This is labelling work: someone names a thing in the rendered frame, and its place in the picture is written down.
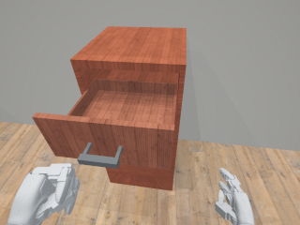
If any robot left hand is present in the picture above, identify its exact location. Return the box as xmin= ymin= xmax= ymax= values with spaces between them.
xmin=7 ymin=163 xmax=81 ymax=225

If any handle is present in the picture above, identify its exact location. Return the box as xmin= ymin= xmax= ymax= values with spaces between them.
xmin=77 ymin=142 xmax=123 ymax=169

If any drawer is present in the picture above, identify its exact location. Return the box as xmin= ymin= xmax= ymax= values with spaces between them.
xmin=32 ymin=78 xmax=178 ymax=170

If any cabinet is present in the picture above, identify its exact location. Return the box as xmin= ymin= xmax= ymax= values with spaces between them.
xmin=70 ymin=26 xmax=187 ymax=191

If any robot right hand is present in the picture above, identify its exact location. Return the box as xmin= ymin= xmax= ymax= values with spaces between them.
xmin=215 ymin=168 xmax=255 ymax=225

